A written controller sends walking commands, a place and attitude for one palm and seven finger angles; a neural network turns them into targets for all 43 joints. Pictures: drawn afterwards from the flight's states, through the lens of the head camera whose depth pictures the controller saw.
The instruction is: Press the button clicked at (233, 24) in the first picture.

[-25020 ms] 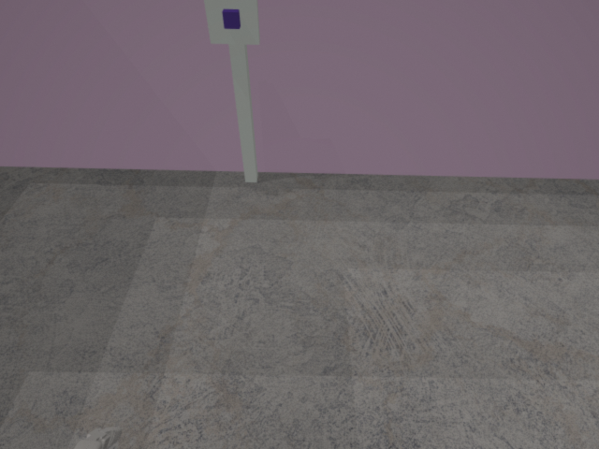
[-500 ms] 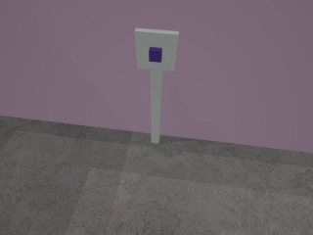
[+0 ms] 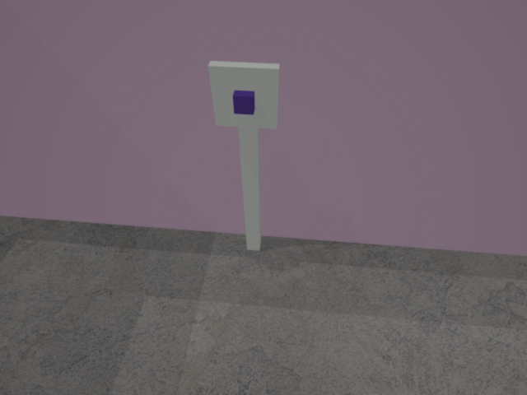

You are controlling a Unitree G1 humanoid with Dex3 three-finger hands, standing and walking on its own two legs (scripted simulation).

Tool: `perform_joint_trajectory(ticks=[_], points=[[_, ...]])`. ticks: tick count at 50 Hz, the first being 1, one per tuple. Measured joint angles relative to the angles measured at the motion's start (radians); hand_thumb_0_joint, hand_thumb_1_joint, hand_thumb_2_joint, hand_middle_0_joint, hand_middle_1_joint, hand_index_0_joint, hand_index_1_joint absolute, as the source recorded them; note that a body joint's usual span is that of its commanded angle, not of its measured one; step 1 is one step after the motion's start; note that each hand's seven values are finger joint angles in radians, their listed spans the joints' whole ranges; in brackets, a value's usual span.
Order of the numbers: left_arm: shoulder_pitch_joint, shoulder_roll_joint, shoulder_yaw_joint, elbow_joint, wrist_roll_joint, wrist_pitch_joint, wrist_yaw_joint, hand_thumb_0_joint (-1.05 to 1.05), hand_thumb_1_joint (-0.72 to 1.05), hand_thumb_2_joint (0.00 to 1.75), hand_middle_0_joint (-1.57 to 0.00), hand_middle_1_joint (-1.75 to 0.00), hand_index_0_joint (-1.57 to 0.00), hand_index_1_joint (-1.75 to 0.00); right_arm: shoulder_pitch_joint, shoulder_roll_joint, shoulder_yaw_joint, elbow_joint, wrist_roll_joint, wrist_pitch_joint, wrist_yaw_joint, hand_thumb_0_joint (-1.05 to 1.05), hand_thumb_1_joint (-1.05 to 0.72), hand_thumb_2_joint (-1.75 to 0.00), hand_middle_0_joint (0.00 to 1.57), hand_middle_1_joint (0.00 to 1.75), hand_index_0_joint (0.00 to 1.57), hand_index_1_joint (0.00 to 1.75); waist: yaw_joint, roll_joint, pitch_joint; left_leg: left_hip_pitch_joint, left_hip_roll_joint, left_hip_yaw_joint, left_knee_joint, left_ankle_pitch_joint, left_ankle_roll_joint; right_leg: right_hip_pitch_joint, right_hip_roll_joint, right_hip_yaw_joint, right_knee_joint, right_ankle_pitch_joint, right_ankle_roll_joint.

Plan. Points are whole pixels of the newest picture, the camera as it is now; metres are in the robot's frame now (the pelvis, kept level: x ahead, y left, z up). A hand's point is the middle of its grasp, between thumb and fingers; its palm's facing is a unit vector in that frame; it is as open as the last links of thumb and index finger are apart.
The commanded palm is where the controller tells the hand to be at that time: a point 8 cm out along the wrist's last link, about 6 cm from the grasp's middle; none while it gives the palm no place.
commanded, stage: let the arm hang, fingers relaxed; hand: left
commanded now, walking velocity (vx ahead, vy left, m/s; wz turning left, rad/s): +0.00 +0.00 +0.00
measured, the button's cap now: (244, 102) +0.81 +0.08 +0.02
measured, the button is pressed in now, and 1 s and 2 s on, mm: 0 0 0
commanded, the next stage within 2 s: stand and wait in 0.02 s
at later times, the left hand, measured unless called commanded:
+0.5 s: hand out of the picture -0.01 +0.14 -0.18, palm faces +0.05 -0.98 -0.18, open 7.4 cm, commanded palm none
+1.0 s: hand out of the picture +0.01 +0.14 -0.18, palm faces +0.05 -0.98 -0.18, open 7.4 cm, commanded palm none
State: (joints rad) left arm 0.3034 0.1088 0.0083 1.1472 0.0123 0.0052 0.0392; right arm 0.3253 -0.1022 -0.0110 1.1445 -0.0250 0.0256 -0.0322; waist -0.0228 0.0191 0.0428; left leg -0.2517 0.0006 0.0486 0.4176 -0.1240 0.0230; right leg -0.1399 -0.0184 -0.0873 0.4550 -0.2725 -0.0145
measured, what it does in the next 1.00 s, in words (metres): stands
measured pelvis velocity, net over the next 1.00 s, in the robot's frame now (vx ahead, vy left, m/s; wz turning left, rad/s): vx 0.03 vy -0.02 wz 0.01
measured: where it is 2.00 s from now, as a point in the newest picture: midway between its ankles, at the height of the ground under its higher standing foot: outside the picture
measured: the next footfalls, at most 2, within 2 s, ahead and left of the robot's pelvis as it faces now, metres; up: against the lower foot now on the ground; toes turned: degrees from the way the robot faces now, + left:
none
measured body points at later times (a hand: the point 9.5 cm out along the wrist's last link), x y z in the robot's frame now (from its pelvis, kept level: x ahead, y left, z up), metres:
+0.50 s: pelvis +0.02 -0.02 +0.00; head +0.03 -0.02 +0.45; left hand -0.01 +0.19 -0.16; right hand +0.00 -0.22 -0.17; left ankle +0.07 +0.11 -0.74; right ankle -0.01 -0.11 -0.74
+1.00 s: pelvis +0.03 -0.02 +0.00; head +0.04 -0.03 +0.45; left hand +0.01 +0.19 -0.16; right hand +0.01 -0.23 -0.17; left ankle +0.07 +0.11 -0.74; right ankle -0.01 -0.11 -0.74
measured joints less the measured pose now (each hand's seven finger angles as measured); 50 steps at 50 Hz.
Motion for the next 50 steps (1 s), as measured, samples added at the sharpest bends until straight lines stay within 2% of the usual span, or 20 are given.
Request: perform_joint_trajectory(ticks=[14,28,50], points=[[0.006,-0.005,0.008,0.016,-0.004,-0.002,0.004,0.0,0.91,0.89,-0.2,-0.3,-0.2,-0.3,0.001,0.007,0.0,0.009,0.002,-0.005,-0.009,0.0,-0.9,-0.9,0.2,0.3,0.2,0.29,0.003,-0.007,0.027,0.001,0.017,-0.012,0.016,-0.02,-0.018,0.014,0.019,-0.009,-0.01,-0.009,-0.016],[0.002,0.001,0.006,0.014,-0.004,-0.009,0.008,0.0,0.91,0.89,-0.2,-0.3,-0.2,-0.3,-0.043,-0.002,0.003,0.005,0.002,-0.006,-0.012,0.01,-0.91,-0.9,0.2,0.3,0.2,0.3,0.012,-0.007,0.025,0.024,0.026,-0.018,0.013,-0.033,-0.029,0.048,0.03,-0.013,-0.035,-0.013,-0.024],[-0.013,0.008,0.007,0.007,-0.006,-0.009,0.005,0.0,0.91,0.89,-0.2,-0.3,-0.2,-0.3,-0.051,-0.006,0.009,0.013,0.003,-0.008,-0.013,0.0,-0.9,-0.9,0.2,0.3,0.2,0.3,0.011,-0.009,0.035,0.042,0.031,-0.023,0.003,-0.042,-0.037,0.074,0.037,-0.018,-0.06,-0.016,-0.03]])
